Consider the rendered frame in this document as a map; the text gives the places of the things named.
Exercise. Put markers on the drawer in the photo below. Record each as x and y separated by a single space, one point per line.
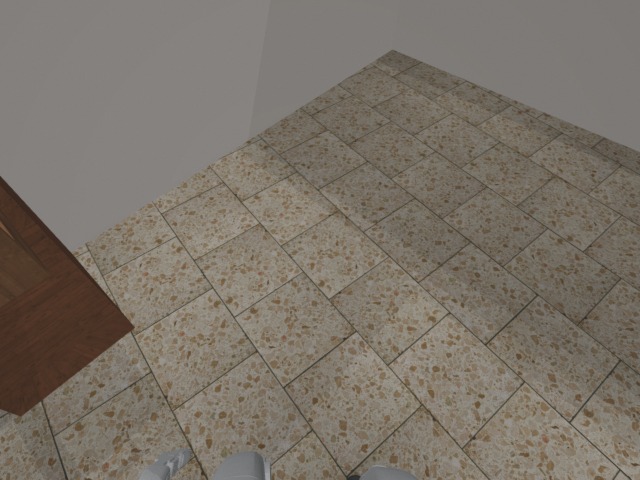
20 268

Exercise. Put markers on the robot right shin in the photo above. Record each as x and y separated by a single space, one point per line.
375 466

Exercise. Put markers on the robot left thigh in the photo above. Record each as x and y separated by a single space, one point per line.
248 465

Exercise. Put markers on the cabinet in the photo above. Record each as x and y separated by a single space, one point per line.
58 326

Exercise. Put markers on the robot left hand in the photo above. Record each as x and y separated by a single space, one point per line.
166 465

